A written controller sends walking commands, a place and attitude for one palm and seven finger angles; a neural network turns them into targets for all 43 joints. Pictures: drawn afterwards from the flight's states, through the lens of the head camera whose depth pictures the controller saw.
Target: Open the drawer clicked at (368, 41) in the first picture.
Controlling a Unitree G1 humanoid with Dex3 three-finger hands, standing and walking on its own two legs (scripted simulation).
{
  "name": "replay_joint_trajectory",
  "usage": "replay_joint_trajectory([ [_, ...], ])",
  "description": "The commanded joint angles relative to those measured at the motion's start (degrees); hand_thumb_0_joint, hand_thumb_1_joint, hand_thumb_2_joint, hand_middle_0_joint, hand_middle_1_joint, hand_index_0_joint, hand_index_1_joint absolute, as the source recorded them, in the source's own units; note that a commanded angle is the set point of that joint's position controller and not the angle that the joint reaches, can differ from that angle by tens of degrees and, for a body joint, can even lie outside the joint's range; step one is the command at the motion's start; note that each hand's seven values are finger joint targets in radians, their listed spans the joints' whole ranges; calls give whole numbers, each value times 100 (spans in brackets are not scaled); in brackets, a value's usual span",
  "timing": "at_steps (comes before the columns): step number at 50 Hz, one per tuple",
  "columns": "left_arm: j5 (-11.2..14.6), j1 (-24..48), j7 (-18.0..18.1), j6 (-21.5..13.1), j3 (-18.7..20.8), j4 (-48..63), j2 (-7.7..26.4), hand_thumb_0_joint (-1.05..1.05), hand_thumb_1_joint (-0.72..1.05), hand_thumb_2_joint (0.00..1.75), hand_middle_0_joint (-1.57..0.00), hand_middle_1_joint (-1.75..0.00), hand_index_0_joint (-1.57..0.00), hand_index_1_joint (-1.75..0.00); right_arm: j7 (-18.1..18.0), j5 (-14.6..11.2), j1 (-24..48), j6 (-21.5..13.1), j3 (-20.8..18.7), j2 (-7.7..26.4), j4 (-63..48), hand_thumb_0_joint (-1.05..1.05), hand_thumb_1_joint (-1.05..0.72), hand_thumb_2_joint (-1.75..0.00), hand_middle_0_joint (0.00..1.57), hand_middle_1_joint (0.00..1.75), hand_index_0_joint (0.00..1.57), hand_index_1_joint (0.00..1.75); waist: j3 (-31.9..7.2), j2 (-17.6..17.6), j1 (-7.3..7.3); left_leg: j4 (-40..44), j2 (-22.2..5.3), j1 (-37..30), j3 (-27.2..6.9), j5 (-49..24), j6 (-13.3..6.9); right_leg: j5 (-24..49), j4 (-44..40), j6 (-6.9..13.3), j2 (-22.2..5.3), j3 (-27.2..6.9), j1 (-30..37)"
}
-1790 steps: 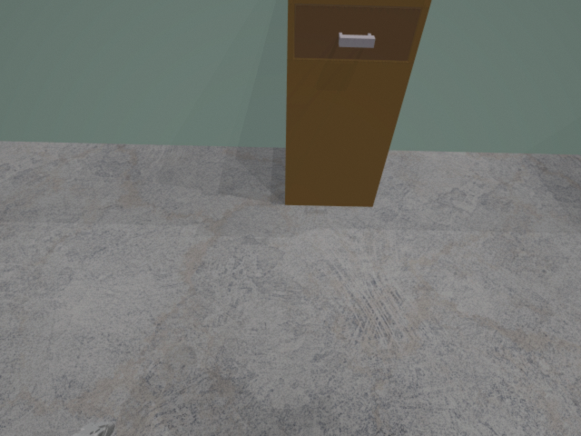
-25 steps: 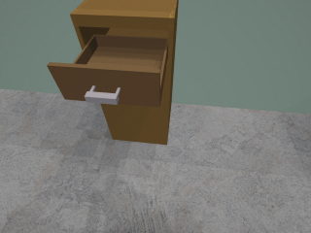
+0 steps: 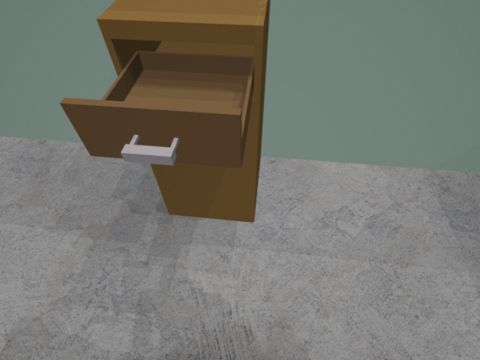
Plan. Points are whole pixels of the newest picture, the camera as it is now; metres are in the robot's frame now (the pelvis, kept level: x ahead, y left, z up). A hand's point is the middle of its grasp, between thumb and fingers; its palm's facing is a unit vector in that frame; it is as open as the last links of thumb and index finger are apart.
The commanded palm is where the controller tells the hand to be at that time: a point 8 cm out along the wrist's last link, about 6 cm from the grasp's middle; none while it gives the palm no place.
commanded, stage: look to check the result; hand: left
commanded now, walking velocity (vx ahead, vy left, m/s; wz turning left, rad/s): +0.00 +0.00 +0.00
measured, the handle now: (152, 147) +0.52 +0.22 +0.03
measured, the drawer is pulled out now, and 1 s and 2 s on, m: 0.29 0.29 0.29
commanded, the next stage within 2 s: stand and wait in 0.42 s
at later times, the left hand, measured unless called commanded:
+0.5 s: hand out of the picture +0.02 +0.17 -0.17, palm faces +0.04 -0.98 -0.21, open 7.4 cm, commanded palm none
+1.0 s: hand out of the picture +0.04 +0.17 -0.17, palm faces +0.03 -0.98 -0.21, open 7.4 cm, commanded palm none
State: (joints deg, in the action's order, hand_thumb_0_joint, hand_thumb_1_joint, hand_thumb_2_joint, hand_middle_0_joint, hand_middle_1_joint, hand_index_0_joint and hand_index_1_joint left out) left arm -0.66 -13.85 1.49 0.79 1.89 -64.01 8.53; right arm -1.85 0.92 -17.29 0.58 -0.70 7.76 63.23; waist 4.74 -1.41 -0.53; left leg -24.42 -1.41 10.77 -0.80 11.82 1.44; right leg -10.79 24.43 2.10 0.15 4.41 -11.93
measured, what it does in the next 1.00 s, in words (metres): stands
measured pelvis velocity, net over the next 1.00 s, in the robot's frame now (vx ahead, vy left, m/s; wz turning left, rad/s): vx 0.02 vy -0.01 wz -0.01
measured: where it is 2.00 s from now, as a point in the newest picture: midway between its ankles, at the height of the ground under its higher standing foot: outside the picture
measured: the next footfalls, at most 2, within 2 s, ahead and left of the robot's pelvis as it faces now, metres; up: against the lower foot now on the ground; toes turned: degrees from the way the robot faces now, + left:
none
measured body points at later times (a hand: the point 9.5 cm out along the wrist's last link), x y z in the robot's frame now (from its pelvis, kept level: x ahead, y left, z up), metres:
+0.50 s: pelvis +0.01 -0.01 +0.00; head +0.04 -0.02 +0.45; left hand +0.02 +0.22 -0.15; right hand +0.01 -0.22 -0.17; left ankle +0.02 +0.14 -0.74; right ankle +0.03 -0.10 -0.74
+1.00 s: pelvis +0.02 -0.01 +0.00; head +0.05 -0.01 +0.45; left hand +0.04 +0.22 -0.15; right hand +0.01 -0.22 -0.16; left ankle +0.02 +0.14 -0.74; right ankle +0.03 -0.10 -0.74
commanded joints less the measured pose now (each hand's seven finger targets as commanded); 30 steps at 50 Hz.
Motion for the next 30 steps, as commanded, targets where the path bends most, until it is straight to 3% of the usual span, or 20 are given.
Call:
replay_joint_trajectory([
  [1,9,-325,45,-85,95,120,669,0,90,90,-20,-30,-20,-30,-37,0,-504,-31,-71,436,-112,0,-90,-90,20,30,20,30,-16,75,22,449,-369,168,-260,-254,-293,-346,-643,114,-576,-580,31],
  [30,12,-346,60,-138,94,97,663,0,90,90,-20,-30,-20,-30,-60,-8,-367,-27,-90,491,-71,0,-90,-90,20,30,20,30,-70,65,25,400,-379,-64,-122,-502,-225,109,-756,114,-597,-617,176],
])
